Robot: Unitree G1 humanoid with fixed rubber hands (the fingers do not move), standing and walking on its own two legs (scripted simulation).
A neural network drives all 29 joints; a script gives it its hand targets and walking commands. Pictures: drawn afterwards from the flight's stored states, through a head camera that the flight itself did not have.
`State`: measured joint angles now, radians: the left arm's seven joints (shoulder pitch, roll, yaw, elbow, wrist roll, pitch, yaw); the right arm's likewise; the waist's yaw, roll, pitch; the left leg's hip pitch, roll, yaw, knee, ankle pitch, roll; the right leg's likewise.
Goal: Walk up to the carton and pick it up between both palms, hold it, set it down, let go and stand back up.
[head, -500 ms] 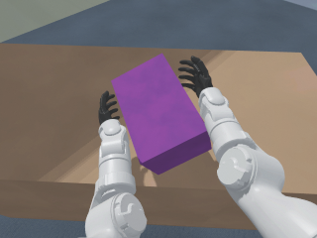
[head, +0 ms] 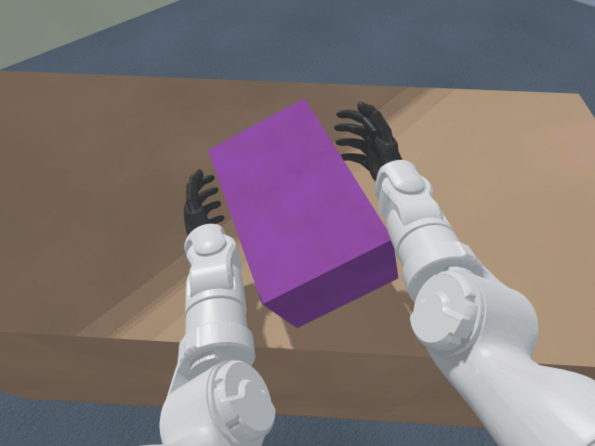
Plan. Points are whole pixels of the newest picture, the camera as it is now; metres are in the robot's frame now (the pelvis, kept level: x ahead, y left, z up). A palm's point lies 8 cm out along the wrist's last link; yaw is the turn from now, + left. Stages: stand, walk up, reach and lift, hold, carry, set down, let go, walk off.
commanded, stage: set down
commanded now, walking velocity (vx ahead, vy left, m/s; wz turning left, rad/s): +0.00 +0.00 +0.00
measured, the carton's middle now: (300, 212) +0.44 +0.06 +0.02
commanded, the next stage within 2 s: none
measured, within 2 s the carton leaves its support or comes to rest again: rests again in 1.56 s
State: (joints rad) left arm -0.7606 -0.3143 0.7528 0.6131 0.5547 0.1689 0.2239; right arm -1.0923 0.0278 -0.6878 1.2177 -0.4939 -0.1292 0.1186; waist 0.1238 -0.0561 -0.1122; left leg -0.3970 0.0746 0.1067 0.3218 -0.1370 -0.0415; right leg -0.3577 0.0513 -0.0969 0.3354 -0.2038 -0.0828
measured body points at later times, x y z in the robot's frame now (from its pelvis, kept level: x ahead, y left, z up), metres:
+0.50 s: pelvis +0.00 -0.01 +0.00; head +0.06 +0.01 +0.45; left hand +0.38 +0.19 +0.05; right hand +0.47 -0.05 +0.11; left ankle -0.01 +0.15 -0.74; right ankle -0.04 -0.06 -0.74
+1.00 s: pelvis -0.01 -0.02 +0.00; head +0.09 -0.01 +0.44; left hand +0.39 +0.17 +0.05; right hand +0.47 -0.09 +0.06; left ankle +0.00 +0.14 -0.74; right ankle -0.04 -0.06 -0.74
